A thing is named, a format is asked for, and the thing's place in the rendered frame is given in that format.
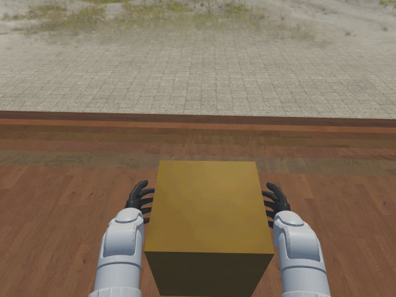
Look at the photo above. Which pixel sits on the carton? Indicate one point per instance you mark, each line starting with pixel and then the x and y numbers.
pixel 208 233

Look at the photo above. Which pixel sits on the right robot hand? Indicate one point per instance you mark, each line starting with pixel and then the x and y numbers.
pixel 280 203

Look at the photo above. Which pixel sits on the left robot hand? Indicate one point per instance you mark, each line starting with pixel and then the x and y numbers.
pixel 135 200

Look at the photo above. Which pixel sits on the left robot forearm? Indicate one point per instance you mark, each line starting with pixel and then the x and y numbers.
pixel 119 261

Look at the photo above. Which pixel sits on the right robot forearm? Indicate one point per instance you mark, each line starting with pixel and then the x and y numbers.
pixel 300 257

